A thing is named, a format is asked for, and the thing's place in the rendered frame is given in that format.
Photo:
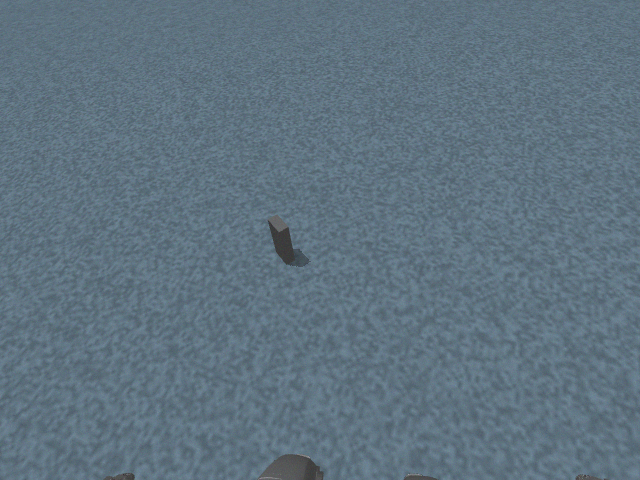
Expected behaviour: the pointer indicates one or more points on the carton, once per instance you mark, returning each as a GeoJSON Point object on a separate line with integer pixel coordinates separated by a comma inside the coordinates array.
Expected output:
{"type": "Point", "coordinates": [281, 238]}

